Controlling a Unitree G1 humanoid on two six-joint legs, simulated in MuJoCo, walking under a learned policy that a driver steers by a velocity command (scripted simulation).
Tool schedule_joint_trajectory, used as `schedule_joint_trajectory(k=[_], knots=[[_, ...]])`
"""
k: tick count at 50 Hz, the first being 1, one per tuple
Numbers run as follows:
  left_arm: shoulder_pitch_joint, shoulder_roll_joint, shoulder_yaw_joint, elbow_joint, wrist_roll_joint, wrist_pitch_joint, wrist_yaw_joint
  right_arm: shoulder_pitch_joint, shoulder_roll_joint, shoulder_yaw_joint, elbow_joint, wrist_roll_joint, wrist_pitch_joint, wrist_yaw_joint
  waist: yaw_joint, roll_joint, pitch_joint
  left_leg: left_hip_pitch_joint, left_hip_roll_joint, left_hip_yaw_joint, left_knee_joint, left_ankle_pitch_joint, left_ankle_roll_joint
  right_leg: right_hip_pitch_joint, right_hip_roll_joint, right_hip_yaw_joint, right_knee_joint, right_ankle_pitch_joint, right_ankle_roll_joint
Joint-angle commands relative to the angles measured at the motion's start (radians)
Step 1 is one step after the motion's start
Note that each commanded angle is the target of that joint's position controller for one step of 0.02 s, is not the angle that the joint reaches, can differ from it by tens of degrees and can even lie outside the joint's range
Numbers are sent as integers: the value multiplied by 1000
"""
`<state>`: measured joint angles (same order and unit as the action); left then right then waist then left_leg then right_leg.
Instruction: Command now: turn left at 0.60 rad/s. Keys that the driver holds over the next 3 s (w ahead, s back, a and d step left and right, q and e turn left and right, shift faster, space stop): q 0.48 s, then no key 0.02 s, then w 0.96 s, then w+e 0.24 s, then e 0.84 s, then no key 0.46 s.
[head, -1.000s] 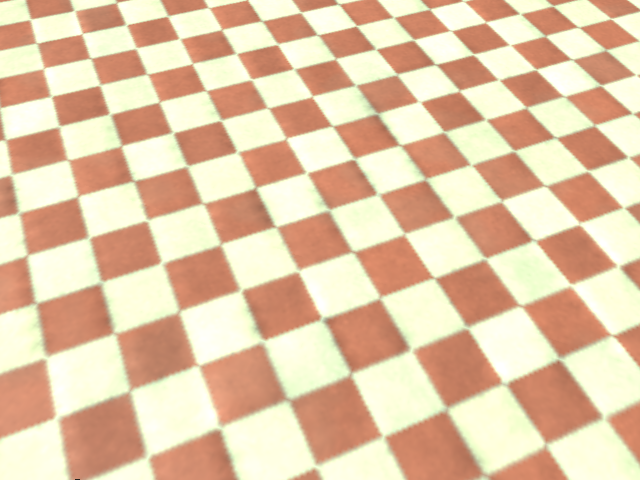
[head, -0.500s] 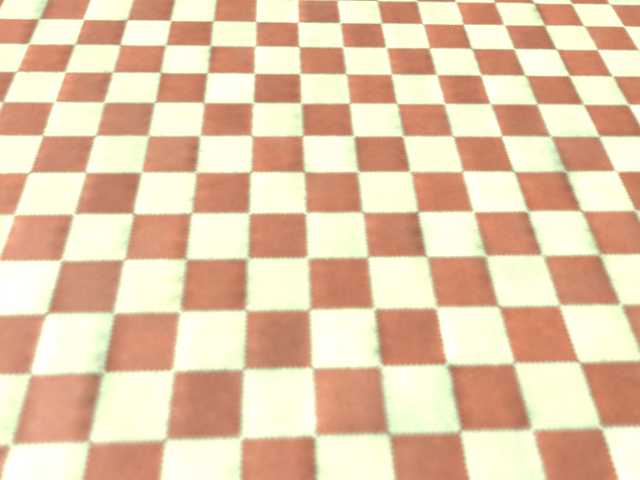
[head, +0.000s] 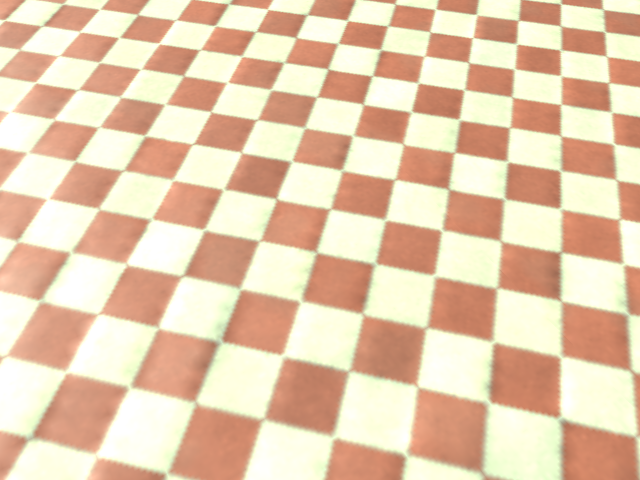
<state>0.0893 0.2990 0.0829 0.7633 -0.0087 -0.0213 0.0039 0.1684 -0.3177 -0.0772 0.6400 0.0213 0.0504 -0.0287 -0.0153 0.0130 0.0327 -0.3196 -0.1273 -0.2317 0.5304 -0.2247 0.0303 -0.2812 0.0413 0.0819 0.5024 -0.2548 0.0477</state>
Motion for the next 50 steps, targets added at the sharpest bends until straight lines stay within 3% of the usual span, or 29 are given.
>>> schedule_joint_trajectory(k=[1, 2, 3, 4, 5, 6, 8, 10, 13, 17, 19, 20, 21, 22, 23, 24, 25, 26, 27, 29, 30, 32, 36, 44, 46, 48, 49, 50], knots=[[76, 199, 51, -52, 20, -7, 6, 24, -77, -23, -74, -6, -6, -5, 0, -133, -173, -60, 71, -93, 192, -159, 37, 252, -293, 220, -181, 333, -122], [68, 228, 54, -52, 51, -3, 3, 15, -131, -43, -101, 3, -16, -6, -6, -313, -109, -247, -29, 44, 372, -444, -17, 201, -435, 430, -202, 476, -299], [23, 175, 41, -80, 42, -7, 7, 44, -204, -66, -78, -13, -22, -4, -12, -210, -96, -265, 48, 40, 561, -406, -56, 178, -458, 389, -196, 470, -339], [-20, 127, 27, -92, 34, -5, 13, 55, -218, -77, -53, -6, -17, -2, -24, -156, -82, -263, 61, 53, 628, -338, -73, 159, -391, 280, -180, 435, -295], [-43, 112, 22, -101, 24, -2, 18, 71, -188, -74, -31, -3, -5, -5, -30, -130, -70, -272, 70, 67, 664, -285, -93, 162, -328, 196, -170, 374, -253], [-45, 105, 18, -101, 11, 1, 23, 67, -164, -68, -33, -4, 4, -4, -17, -135, -52, -303, 76, 77, 697, -241, -111, 172, -311, 156, -167, 383, -247], [-12, 113, 17, -96, 16, 12, 32, 29, -119, -53, -55, 7, 6, 4, 8, -154, -42, -305, 92, 136, 650, -194, -131, 180, -278, 73, -180, 408, -253], [33, 132, 24, -91, 22, 22, 39, -26, -99, -42, -86, 9, 2, 8, 47, -174, -59, -322, 120, 165, 551, -182, -143, 253, -297, 54, -182, 430, -272], [35, 171, 38, -93, 17, 32, 34, -45, -80, -28, -110, -2, 0, 20, 61, -183, -90, -231, 159, 207, 396, -187, -139, 262, -325, 9, -177, 446, -277], [24, 201, 49, -93, -2, 35, 15, -20, -97, -32, -118, 0, 6, 36, 51, -202, -92, -87, 154, 272, 211, -153, -102, 212, -346, -42, -156, 441, -257], [9, 204, 50, -90, -22, 31, 11, 22, -99, -39, -111, 1, 12, 44, 16, -191, -93, 3, 140, 295, 50, -56, -60, 190, -348, -67, -97, 401, -218], [15, 186, 45, -83, -31, 28, 9, 64, -106, -47, -96, -1, 13, 43, -8, -168, -100, 98, 119, 302, -60, 35, -27, 145, -328, -102, -30, 342, -174], [80, 141, 33, -58, -19, 23, 3, 111, -149, -65, -85, -2, 11, 33, -15, -52, -121, 252, 144, 222, -143, 205, 15, 34, -275, -175, 114, 205, -98], [83, 60, 4, -97, 46, 22, -2, 146, -282, -92, -106, -5, 4, 14, 12, 286, -141, 440, 427, -170, -137, 636, 132, -272, -141, -252, 454, -348, 9], [-16, 92, 12, -138, 33, 18, 10, 135, -276, -80, -129, -43, -24, 27, -45, 259, -184, 333, 537, -319, -153, 654, 328, -372, -53, -88, 650, -466, 29], [-53, 133, 24, -141, 10, 23, 18, 115, -232, -68, -120, -47, -45, 36, -53, 157, -157, 303, 482, -237, -178, 537, 314, -385, -77, -35, 720, -400, 18], [-38, 144, 29, -131, 1, 26, 22, 65, -196, -56, -108, -34, -55, 33, -20, 133, -117, 268, 425, -150, -182, 441, 253, -385, -97, -27, 705, -307, 3], [-1, 149, 34, -104, 8, 26, 24, 51, -158, -46, -99, -12, -56, 25, -6, 92, -126, 272, 376, -114, -199, 221, 204, -382, -117, -25, 661, -223, -3], [17, 153, 36, -98, 11, 26, 18, 47, -138, -35, -92, 0, -55, 20, 0, 114, -115, 253, 349, -105, -233, 41, 190, -372, -117, -36, 636, -147, -2], [24, 136, 32, -94, 0, 14, 1, 60, -117, -20, -88, -13, -63, 14, -4, 155, -93, 235, 325, -126, -311, -232, 187, -366, -105, -54, 594, -35, -4], [18, 132, 29, -93, -4, 6, -4, 66, -116, -17, -84, -21, -70, 12, -7, 158, -75, 236, 326, -132, -338, -261, 187, -370, -103, -57, 545, -5, -4], [-8, 125, 25, -94, -1, -11, -8, 86, -120, -16, -66, -27, -84, 9, -19, 142, -40, 251, 329, -126, -363, -232, 184, -374, -102, -54, 426, 34, -6], [-34, 104, 13, -94, -2, -36, -18, 109, -149, -22, -37, -21, -100, 12, -39, 127, -8, 248, 338, -103, -373, -184, 186, -339, -102, -53, 234, 81, -4], [-74, 94, -8, -123, -17, -72, -39, 160, -164, -22, 17, -4, -104, 35, -67, 90, 33, 193, 358, -105, -339, -172, 202, -235, -89, -74, 63, 60, -46], [-36, 99, -9, -118, -18, -81, -44, 158, -158, -20, 25, -2, -99, 39, -37, 86, 22, 175, 352, -95, -302, -127, 188, -144, -77, -93, 10, 78, -69], [83, 119, 2, -82, -13, -84, -37, 155, -129, -8, 31, -7, -96, 40, 29, 77, -24, 108, 306, -53, -198, -14, 151, 59, -52, -113, -31, 88, -93], [207, 160, 16, -59, -10, -87, -26, 137, -89, 7, 24, -15, -99, 38, 89, 35, -89, 26, 246, 14, -23, 62, 105, 232, -119, -29, -46, 68, -130], [318, 271, 41, -47, 6, -86, -21, 151, -23, 27, -18, -19, -115, 33, 107, -199, -183, -225, 110, 160, 330, -69, 22, 475, -327, 309, -132, -53, -246]])
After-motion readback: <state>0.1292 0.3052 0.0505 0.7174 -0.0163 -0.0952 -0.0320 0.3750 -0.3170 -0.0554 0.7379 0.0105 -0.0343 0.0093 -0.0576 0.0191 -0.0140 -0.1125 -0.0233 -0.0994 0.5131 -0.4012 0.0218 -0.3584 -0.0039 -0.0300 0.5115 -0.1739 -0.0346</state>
